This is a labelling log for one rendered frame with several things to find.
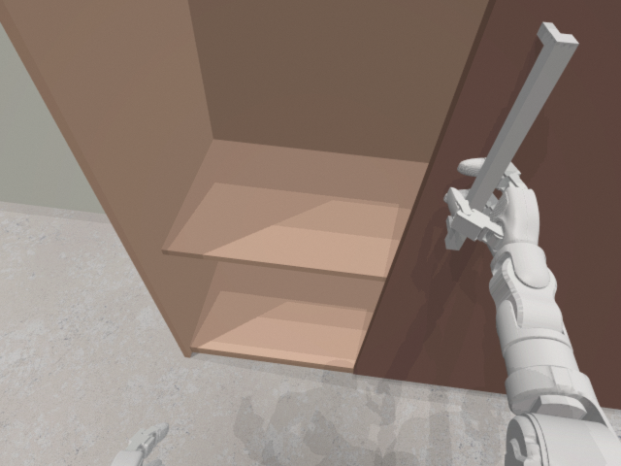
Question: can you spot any right robot forearm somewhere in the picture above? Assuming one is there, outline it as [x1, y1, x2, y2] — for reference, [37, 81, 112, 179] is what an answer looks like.
[489, 243, 621, 447]

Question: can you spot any handle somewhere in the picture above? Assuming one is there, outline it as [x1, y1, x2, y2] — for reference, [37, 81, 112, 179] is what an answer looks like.
[444, 22, 579, 250]

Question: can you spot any robot left hand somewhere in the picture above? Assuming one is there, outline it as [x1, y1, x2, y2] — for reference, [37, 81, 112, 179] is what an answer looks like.
[110, 422, 169, 466]

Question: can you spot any wardrobe door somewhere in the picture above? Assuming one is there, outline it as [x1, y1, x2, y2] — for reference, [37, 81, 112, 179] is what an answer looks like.
[353, 0, 621, 410]

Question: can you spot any robot right upper arm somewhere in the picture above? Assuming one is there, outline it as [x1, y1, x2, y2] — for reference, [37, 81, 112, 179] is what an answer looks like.
[505, 413, 621, 466]

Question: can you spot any robot right hand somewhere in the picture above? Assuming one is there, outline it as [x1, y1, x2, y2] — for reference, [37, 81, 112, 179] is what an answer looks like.
[443, 157, 539, 257]

